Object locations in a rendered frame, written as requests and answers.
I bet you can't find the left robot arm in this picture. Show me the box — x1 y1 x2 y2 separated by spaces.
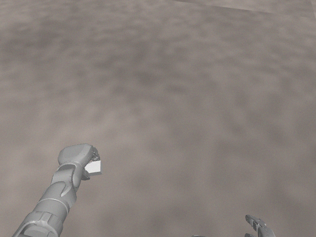
12 161 83 237

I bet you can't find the right robot hand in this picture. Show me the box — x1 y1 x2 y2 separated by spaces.
244 215 276 237

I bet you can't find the left robot hand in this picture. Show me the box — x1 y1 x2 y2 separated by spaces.
58 143 100 180

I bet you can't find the small box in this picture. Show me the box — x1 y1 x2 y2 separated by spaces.
85 160 103 176

